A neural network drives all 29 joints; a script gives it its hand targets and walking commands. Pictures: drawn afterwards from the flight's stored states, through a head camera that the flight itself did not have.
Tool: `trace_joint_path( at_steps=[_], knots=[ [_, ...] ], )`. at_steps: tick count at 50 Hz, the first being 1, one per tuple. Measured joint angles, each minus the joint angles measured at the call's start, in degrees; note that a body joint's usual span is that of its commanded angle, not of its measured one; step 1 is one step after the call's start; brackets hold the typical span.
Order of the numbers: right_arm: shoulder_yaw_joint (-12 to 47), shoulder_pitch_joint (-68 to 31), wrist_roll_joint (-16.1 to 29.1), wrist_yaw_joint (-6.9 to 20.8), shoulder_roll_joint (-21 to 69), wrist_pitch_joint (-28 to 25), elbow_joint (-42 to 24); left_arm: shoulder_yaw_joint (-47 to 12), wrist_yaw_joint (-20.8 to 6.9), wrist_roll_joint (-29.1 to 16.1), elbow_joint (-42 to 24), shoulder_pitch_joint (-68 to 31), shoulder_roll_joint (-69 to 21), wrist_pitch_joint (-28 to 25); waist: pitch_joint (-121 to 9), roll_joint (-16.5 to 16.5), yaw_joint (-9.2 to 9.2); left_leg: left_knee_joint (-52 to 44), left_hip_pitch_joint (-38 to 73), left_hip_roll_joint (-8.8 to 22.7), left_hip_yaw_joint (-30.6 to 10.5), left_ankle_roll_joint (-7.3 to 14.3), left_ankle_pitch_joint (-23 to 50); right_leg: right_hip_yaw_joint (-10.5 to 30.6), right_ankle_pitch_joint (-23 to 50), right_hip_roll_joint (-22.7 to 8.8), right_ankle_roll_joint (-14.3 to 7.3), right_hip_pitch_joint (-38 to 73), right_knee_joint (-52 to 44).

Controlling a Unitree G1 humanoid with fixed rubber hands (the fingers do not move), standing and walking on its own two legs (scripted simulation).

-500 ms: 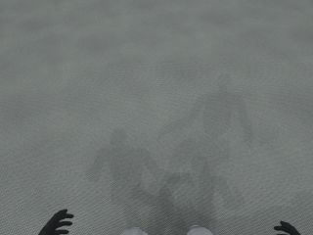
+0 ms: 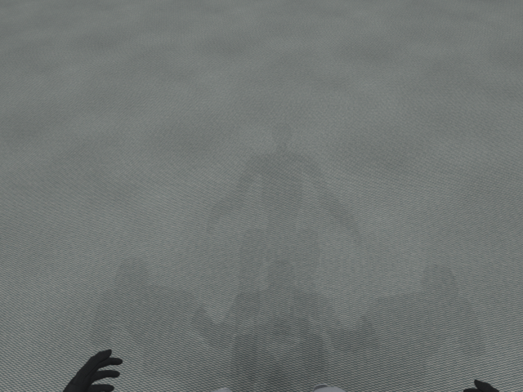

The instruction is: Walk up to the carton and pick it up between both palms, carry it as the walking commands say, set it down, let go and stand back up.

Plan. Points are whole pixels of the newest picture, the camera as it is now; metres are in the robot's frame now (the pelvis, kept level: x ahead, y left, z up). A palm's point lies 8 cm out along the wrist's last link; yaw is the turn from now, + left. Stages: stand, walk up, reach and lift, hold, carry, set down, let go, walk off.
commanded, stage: walk up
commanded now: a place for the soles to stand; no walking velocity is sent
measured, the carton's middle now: out of the picture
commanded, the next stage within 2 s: none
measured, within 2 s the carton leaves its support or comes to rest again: neither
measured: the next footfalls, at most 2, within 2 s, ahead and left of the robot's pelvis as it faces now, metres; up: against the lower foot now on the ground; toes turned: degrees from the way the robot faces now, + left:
right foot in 0.30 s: +0.08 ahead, -0.26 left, +0.00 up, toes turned -10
left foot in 0.54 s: +0.20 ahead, -0.10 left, +0.00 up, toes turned -12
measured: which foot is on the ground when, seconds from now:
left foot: down 0.00-0.32, up 0.34-0.52, down 0.54-0.94, up 0.96-1.00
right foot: down 0.00-0.02, up 0.04-0.28, down 0.30-0.58, up 0.60-0.90, down 0.92-1.00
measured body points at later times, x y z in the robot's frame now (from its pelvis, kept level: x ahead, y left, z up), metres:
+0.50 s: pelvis +0.07 -0.15 +0.00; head +0.11 -0.17 +0.45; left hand +0.27 +0.12 -0.08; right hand +0.08 -0.50 -0.10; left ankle +0.12 -0.04 -0.68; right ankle +0.04 -0.25 -0.71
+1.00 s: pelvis +0.10 -0.33 +0.00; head +0.12 -0.35 +0.45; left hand +0.40 -0.15 -0.07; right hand -0.01 -0.65 -0.10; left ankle +0.15 -0.14 -0.66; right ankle +0.05 -0.45 -0.71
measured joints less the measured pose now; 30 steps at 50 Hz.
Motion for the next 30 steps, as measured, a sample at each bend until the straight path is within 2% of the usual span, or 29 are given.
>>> trace_joint_path(
  at_steps=[1, 4, 7, 11, 13, 15, 16, 17, 19, 21, 23, 26, 27, 29, 30],
  knots=[
    [-0.01, 0.38, 0.00, -0.03, 0.06, -0.25, 0.01, 0.02, -0.03, 0.00, 0.00, -0.14, 0.01, 0.56, -0.20, -0.63, -0.15, -1.27, 0.38, -0.07, 0.00, 1.32, 4.94, 0.57, 0.01, 0.53, -0.11, 0.02, 0.01],
    [-0.01, 2.39, 0.00, -0.48, -0.23, -0.58, 0.04, 0.03, -0.16, -0.01, -0.03, -1.71, -0.58, 0.58, 0.10, -1.56, -0.18, -2.55, 3.35, 1.56, 1.01, 2.05, 4.29, -2.17, -0.05, -0.31, -0.11, -0.21, 4.83],
    [-0.01, 3.45, 0.00, -0.48, -0.26, -0.65, 0.03, 0.02, -0.91, -0.01, -0.05, -2.76, -0.44, -0.11, 0.12, -2.54, -0.16, -4.28, 6.74, 3.68, 2.84, 1.35, 3.23, -3.99, -0.10, -3.60, -0.12, -0.25, 8.03],
    [-0.01, 4.26, 0.00, -0.48, -0.34, -0.83, 0.03, 0.07, -1.83, -0.01, -0.06, -4.99, -0.14, -0.86, 0.64, -2.96, -0.15, -4.53, 9.24, 6.50, 4.56, -0.24, 2.47, -4.20, -0.14, -8.37, -0.12, -0.25, 7.83],
    [-0.01, 4.72, 0.00, -0.48, -0.33, -0.83, 0.02, 0.07, -1.87, -0.01, -0.06, -5.39, -0.01, -1.28, 0.03, -3.00, -0.13, -4.30, 9.72, 7.95, 5.24, -0.86, 1.90, -4.27, -0.19, -9.72, -0.12, -0.26, 5.77],
    [-0.02, 4.77, 0.00, -0.49, -0.32, -0.83, 0.03, 0.19, -1.81, -0.01, -0.06, -4.95, 0.35, -1.87, -1.18, -2.85, -0.10, -2.46, 9.17, 10.06, 5.56, -0.93, 1.03, -4.48, -1.95, -9.23, 0.11, 0.54, 1.41],
    [-0.03, 4.31, 0.00, -0.49, -0.36, -0.83, 0.04, 0.24, -1.51, -0.01, -0.03, -4.32, 0.32, -2.36, -1.26, -2.04, 0.01, 0.54, 8.13, 12.15, 5.17, -0.62, 1.18, -4.67, -3.53, -7.57, 0.49, 0.62, 1.59],
    [-0.02, 3.81, -0.01, -0.49, -0.36, -0.83, 0.05, 0.09, -1.17, -0.01, -0.02, -3.63, 0.31, -2.77, -1.06, -1.72, 0.10, 5.24, 6.33, 12.18, 2.89, -0.48, -0.41, -4.44, -3.67, -6.31, 0.55, 0.66, 2.04],
    [-0.03, 2.54, 0.00, -0.49, -0.41, -0.83, 0.02, 0.00, -0.36, 0.00, 0.01, -1.63, 0.28, -3.21, -1.04, -2.14, 0.10, 14.28, 1.66, 8.42, -0.96, -0.48, -5.31, -3.26, -2.81, -5.24, 0.36, 0.67, 1.85],
    [-0.03, 0.81, 0.00, -0.49, -0.44, -0.82, -0.03, -0.01, 0.61, 0.00, 0.01, 0.80, 0.26, -3.11, -1.06, -2.08, 0.04, 16.53, -2.24, 4.96, -1.35, -0.48, -6.09, -2.15, -2.47, -4.11, -0.32, 0.66, 1.13],
    [-0.02, -0.40, 0.00, -0.48, -0.45, -0.82, -0.03, -0.01, 1.26, 0.00, -0.01, 2.46, 0.34, -2.67, -0.89, -1.66, 0.27, 14.64, -5.25, 2.14, -1.40, -0.48, -5.53, -1.54, -2.48, -2.49, -1.08, 0.64, 0.83],
    [-0.01, -0.80, 0.00, -0.48, -0.47, -0.86, -0.03, -0.03, 1.40, 0.00, -0.03, 3.30, 0.43, -1.91, -0.86, -1.09, 0.74, 6.90, -7.42, -1.10, -1.46, -0.48, -4.81, -1.30, -2.86, 0.54, -2.24, 0.63, 0.82],
    [0.00, -0.77, 0.00, -0.48, -0.48, -0.87, -0.05, -0.03, 1.36, 0.00, -0.04, 3.30, 0.43, -1.67, -0.98, -0.97, 0.72, 2.52, -7.15, -1.92, -1.51, -0.34, -2.88, -1.33, -3.02, 1.62, -2.56, 0.61, 0.82],
    [-0.01, -0.20, 0.00, -0.58, -0.30, -1.32, -0.02, -0.04, 1.06, 0.00, -0.03, 2.81, 0.29, -0.98, -1.55, -1.87, 0.70, -2.15, -5.96, -1.89, -1.74, 3.05, 10.14, -0.76, -3.17, 3.02, -2.81, 0.65, 1.10],
    [-0.01, 0.31, 0.00, -0.72, -0.31, -1.40, 0.01, -0.04, 0.92, 0.00, -0.03, 2.07, -0.02, -0.88, -1.51, -2.34, 0.67, -2.21, -5.19, -1.41, -1.53, 3.58, 10.58, -0.83, -3.11, 3.30, -2.82, 0.65, 2.35]
  ],
)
